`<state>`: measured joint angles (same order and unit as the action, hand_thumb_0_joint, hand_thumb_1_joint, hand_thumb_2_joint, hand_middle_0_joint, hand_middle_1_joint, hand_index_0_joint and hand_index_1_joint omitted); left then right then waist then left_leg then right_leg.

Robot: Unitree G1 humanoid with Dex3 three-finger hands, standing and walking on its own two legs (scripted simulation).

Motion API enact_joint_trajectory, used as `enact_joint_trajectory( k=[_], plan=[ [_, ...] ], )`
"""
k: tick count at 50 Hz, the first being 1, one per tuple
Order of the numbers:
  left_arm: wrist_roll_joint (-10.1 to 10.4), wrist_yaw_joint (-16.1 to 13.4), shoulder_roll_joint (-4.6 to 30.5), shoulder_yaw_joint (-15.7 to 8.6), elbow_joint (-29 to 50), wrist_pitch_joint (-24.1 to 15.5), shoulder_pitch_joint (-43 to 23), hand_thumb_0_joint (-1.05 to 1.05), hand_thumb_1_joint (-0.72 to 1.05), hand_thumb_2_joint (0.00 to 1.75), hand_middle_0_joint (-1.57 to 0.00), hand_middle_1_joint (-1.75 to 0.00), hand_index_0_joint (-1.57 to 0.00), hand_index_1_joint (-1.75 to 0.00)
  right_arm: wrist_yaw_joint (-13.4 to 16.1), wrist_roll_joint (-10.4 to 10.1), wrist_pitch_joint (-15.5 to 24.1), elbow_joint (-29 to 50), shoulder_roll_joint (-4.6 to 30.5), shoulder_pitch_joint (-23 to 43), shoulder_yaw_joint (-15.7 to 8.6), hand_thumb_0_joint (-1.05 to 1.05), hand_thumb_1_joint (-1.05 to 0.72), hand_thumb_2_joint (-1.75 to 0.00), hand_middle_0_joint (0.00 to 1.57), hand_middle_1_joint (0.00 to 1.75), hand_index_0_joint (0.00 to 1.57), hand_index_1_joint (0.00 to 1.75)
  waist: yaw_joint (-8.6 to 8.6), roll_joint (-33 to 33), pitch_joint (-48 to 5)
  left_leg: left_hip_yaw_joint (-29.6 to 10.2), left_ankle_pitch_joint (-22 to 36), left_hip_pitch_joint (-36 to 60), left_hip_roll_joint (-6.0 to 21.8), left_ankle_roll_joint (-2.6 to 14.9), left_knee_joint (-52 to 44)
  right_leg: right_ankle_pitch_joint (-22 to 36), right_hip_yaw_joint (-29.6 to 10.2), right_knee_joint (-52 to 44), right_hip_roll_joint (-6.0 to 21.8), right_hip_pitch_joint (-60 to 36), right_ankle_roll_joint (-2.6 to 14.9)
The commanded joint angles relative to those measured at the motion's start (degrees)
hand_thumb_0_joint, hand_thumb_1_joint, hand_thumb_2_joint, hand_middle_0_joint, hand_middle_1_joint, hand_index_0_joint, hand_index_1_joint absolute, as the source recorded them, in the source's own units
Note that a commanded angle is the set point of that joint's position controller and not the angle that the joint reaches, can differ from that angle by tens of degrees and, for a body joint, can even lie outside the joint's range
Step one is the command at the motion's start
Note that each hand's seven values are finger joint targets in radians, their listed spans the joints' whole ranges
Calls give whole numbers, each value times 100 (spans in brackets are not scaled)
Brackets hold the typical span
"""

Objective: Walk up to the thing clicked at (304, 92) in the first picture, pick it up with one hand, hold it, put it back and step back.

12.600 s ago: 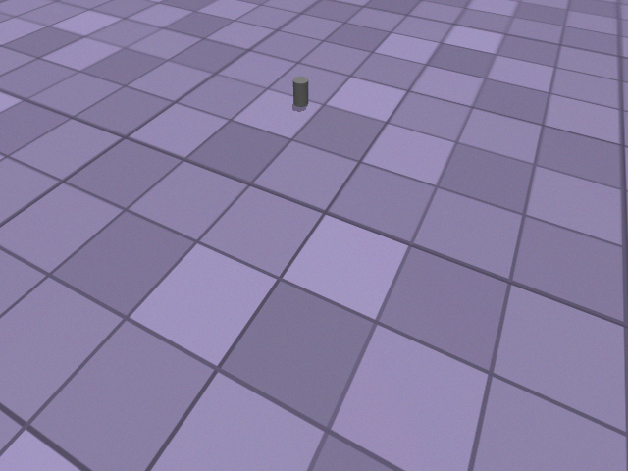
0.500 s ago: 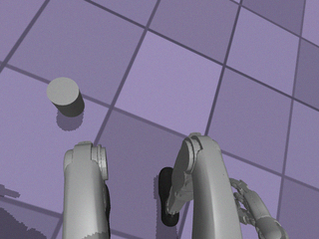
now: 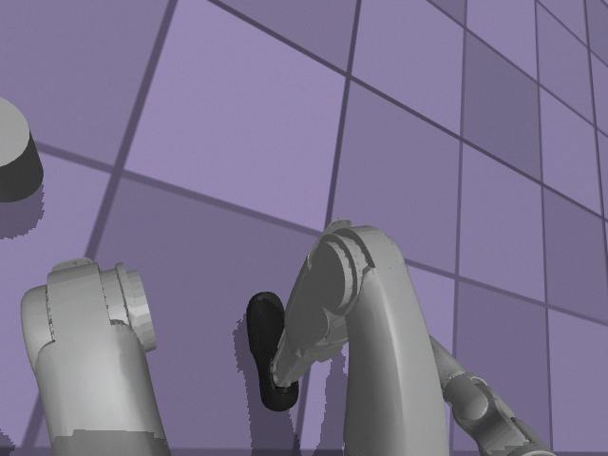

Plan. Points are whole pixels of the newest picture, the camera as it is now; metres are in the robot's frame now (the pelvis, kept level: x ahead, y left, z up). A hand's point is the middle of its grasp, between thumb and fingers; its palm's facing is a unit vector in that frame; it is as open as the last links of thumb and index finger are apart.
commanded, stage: go down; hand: left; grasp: from the side
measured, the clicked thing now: out of the picture +0.48 +0.27 -0.23
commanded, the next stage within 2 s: none
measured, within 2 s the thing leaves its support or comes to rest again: neither
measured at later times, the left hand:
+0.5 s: hand out of the picture +0.40 +0.39 -0.04, palm faces +0.27 -0.96 -0.06, open 17.5 cm
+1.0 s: hand out of the picture +0.40 +0.42 +0.04, palm faces +0.28 -0.96 -0.07, open 17.4 cm
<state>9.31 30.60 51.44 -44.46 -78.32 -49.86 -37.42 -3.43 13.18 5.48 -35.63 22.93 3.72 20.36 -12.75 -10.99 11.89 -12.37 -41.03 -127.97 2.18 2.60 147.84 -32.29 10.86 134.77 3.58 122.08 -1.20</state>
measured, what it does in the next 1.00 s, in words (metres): stands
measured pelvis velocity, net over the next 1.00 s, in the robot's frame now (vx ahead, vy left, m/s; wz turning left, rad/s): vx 0.01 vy -0.01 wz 0.07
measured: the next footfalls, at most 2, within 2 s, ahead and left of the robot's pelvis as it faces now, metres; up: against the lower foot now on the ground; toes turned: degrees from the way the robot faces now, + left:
none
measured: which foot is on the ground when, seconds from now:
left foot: down 0.00-1.00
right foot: down 0.00-1.00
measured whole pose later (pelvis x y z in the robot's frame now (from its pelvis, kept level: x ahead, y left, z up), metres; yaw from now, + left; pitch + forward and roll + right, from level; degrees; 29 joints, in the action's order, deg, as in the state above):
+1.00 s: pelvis +0.01 -0.01 +0.04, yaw +4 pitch +29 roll -9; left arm 11.6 36.5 51.1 -44.6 -63.6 -29.8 -39.6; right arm -1.9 3.5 2.2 -36.1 22.3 -5.6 10.1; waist -9.0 -2.5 -0.4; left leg -6.7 -40.5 -127.6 1.6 2.2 138.8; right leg -34.2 6.5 130.4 4.9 124.5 -0.3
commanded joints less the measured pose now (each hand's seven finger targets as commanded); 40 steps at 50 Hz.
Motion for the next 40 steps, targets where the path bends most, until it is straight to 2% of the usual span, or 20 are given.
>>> enact_joint_trajectory(
  k=[1, 5, 8, 9, 10, 11, 13, 16, 17, 19, 21, 22, 25, 26, 28, 32, 34, 35, 37, 40],
  plan=[
    [98, -246, 2017, -67, 1054, -585, -1080, 0, -61, 11, -7, -14, -7, -15, 114, 135, -85, 108, 1980, -393, -582, 0, -94, -91, 20, 30, 20, 30, -138, 3354, -3753, 121, 1149, 2923, 132, -402, -2087, 638, 347, -722, -366, -1529, 268],
    [136, -296, 2107, -142, 1169, -553, -932, 0, -61, 9, -8, -15, -7, -15, 103, 129, -187, 148, 2020, -389, -580, 0, -94, -91, 20, 30, 20, 30, -56, 3360, -3701, 63, 971, 2816, 140, -395, -2145, 559, 377, -701, -381, -1530, 265],
    [212, -255, 1832, 25, 1239, -432, -875, 0, -61, 10, -7, -15, -7, -15, 102, 73, -234, 187, 2028, -387, -638, 0, -94, -91, 20, 30, 20, 30, -90, 3365, -3670, 32, 837, 2772, 123, -391, -2217, 524, 389, -717, -368, -1399, 261],
    [216, -228, 1741, 196, 1516, -387, -1024, 0, -61, 10, -6, -16, -6, -15, 92, 49, -232, 218, 1978, -389, -664, 0, -94, -91, 20, 30, 20, 30, -74, 3342, -3763, 76, 753, 2711, 120, -354, -2171, 484, 340, -750, -379, -1437, 253],
    [192, -246, 1877, 60, 1488, -305, -872, 0, -61, 10, -6, -16, -7, -15, 108, 17, -252, 153, 1976, -489, -741, 0, -94, -91, 20, 30, 20, 30, -5, 3294, -3787, 146, 705, 2600, 102, -329, -2178, 478, 294, -815, -367, -1508, 245],
    [165, -276, 1891, 137, 1533, -225, -927, 0, -61, 10, -6, -15, -6, -15, 96, -19, -260, 158, 1945, -544, -748, 0, -94, -91, 20, 30, 20, 30, -28, 3289, -3730, 154, 610, 2441, 87, -315, -2216, 416, 284, -811, -366, -1491, 251],
    [225, -247, 1602, 286, 1779, -84, -978, 0, -61, 10, -6, -15, -6, -15, 82, -92, -274, 173, 1907, -595, -859, 0, -94, -91, 20, 30, 20, 30, 5, 3168, -3838, 165, 563, 2462, 75, -295, -2249, 393, 257, -842, -361, -1382, 251],
    [253, -210, 1380, 405, 2060, 165, -1072, 0, -61, 11, -5, -15, -6, -15, 77, -211, -296, 142, 1886, -782, -1005, 0, -94, -91, 20, 30, 20, 30, 1, 3338, -4016, 91, 749, 2784, 74, -331, -2397, 535, 226, -816, -303, -1175, 266],
    [223, -215, 1396, 460, 2115, 258, -1095, 0, -61, 11, -6, -16, -6, -15, 69, -264, -304, 122, 1869, -831, -1077, 0, -94, -91, 20, 30, 20, 30, 68, 3294, -4012, 120, 621, 2670, 60, -311, -2408, 439, 187, -808, -302, -1091, 281],
    [236, -245, 1347, 411, 2045, 428, -1048, 0, -61, 12, -5, -15, -5, -15, 60, -339, -322, 127, 1792, -938, -1104, 0, -93, -91, 20, 30, 20, 30, 45, 3071, -3886, 176, 600, 2404, 15, -261, -2401, 443, 146, -888, -287, -1171, 268],
    [243, -249, 1253, 497, 2278, 555, -1295, 0, -61, 13, -5, -16, -5, -15, 49, -420, -341, 137, 1715, -1022, -1189, 0, -93, -91, 20, 30, 20, 30, 82, 2963, -3936, 202, 444, 2349, 3, -231, -2461, 306, 93, -931, -274, -1068, 277],
    [251, -228, 1214, 456, 2225, 624, -1160, 0, -61, 13, -5, -15, -5, -15, 44, -446, -347, 135, 1705, -1051, -1233, 0, -93, -91, 20, 30, 20, 30, 149, 2948, -3957, 227, 449, 2387, -9, -232, -2479, 310, 66, -970, -272, -1076, 276],
    [140, -214, 1313, 514, 2275, 799, -1289, 0, -61, 15, -4, -16, -4, -15, 41, -551, -360, 171, 1665, -1097, -1318, 0, -92, -90, 20, 30, 20, 30, 178, 2938, -3899, 236, 148, 2268, -33, -204, -2644, 81, 20, -991, -240, -957, 293],
    [130, -230, 1445, 426, 2356, 851, -1335, 0, -61, 13, -4, -15, -4, -15, 40, -572, -370, 181, 1622, -1162, -1333, 0, -92, -90, 20, 30, 20, 30, 204, 2832, -4017, 303, 129, 2227, -50, -177, -2640, 25, -13, -1090, -251, -1095, 284],
    [166, -187, 1365, 443, 2439, 933, -1441, 0, -61, 15, -3, -15, -4, -15, 50, -641, -367, 196, 1609, -1187, -1403, 0, -91, -90, 20, 30, 20, 30, 248, 2905, -4049, 291, 41, 2316, -46, -185, -2772, -46, -51, -1094, -233, -982, 298],
    [213, -48, 1550, 323, 2468, 1132, -1433, 0, -59, 14, -4, -13, -3, -13, 81, -735, -345, 188, 1538, -1335, -1464, 0, -91, -90, 20, 30, 20, 30, 291, 2725, -4380, 516, 398, 2215, -111, -140, -2643, 117, -182, -1247, -234, -1324, 298],
    [218, 42, 1606, 285, 2545, 1198, -1499, 0, -57, 14, -4, -13, -3, -13, 112, -790, -329, 166, 1514, -1411, -1502, 0, -91, -90, 20, 30, 20, 30, 311, 2772, -4424, 497, 399, 2309, -106, -138, -2729, 102, -199, -1255, -217, -1272, 310],
    [266, 75, 1601, 132, 2332, 1264, -1269, 0, -55, 14, -3, -12, -3, -13, 125, -807, -323, 151, 1517, -1444, -1494, 0, -91, -90, 20, 30, 20, 30, 360, 2624, -4460, 498, 619, 2347, -108, -142, -2690, 255, -211, -1258, -216, -1347, 303],
    [330, 151, 1713, 31, 2478, 1324, -1420, 0, -54, 14, -4, -12, -3, -12, 140, -848, -315, 161, 1496, -1543, -1514, 0, -91, -90, 20, 30, 20, 30, 370, 2572, -4696, 545, 807, 2386, -115, -133, -2668, 360, -240, -1287, -214, -1521, 306],
    [315, 287, 1800, -4, 2535, 1469, -1387, 0, -54, 13, -4, -11, -4, -11, 183, -894, -293, 165, 1474, -1556, -1576, 0, -91, -90, 20, 30, 20, 30, 445, 2702, -4784, 567, 856, 2546, -108, -144, -2774, 339, -280, -1336, -206, -1444, 331]
  ],
)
